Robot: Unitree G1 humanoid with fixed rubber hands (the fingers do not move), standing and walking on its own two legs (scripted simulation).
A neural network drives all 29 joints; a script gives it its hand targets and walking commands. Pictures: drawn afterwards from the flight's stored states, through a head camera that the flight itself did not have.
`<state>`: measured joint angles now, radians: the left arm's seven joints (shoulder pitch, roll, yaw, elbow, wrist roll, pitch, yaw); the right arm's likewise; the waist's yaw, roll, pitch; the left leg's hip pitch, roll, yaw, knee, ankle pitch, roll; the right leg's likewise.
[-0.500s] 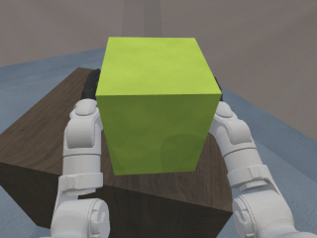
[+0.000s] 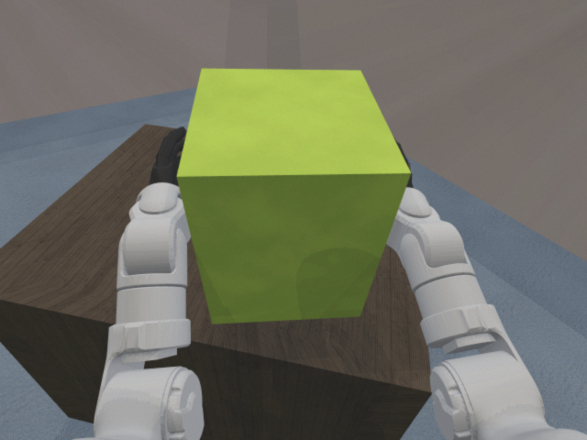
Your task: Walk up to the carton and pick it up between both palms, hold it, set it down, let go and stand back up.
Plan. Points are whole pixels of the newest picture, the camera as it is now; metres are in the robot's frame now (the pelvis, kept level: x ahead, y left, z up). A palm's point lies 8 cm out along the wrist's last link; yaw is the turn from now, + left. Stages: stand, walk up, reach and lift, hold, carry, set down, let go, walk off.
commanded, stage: hold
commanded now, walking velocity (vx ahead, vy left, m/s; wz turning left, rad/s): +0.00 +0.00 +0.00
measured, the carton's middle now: (285, 199) +0.36 +0.00 +0.19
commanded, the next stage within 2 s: set down in 0.18 s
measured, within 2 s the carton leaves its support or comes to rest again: neither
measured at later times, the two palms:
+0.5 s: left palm (168, 182) +0.38 +0.15 +0.21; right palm (390, 191) +0.37 -0.14 +0.20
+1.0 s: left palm (181, 203) +0.41 +0.14 +0.15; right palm (381, 219) +0.38 -0.15 +0.14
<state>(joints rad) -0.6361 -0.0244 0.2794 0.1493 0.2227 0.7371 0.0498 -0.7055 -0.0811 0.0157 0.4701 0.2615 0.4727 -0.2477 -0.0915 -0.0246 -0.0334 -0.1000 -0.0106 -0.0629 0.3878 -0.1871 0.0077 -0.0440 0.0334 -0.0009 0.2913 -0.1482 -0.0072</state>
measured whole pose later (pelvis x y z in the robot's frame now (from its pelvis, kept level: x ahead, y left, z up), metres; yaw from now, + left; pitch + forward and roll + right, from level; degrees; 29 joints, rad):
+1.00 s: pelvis +0.01 +0.01 +0.00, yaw +0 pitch -5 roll -1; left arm -0.69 -0.03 0.29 0.49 0.26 0.34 0.03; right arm -0.63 0.01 -0.15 0.72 0.03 0.01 -0.18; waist -0.06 -0.06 0.05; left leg -0.08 -0.02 -0.04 0.36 -0.19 0.02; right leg -0.01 0.02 -0.01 0.24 -0.14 0.00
